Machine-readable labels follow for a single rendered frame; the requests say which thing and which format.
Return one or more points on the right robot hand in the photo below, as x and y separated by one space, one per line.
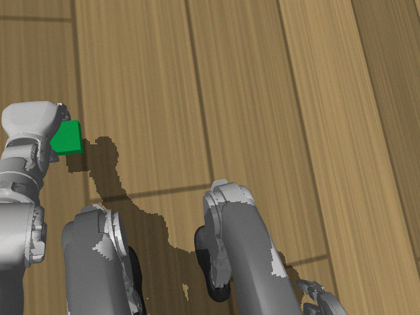
327 302

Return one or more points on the small box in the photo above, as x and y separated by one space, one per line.
68 139

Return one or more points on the right robot foot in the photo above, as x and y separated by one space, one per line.
217 294

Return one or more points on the left robot foot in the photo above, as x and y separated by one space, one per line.
137 281

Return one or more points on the left robot arm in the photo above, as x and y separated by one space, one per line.
23 232

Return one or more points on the left robot hand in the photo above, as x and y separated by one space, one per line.
41 118

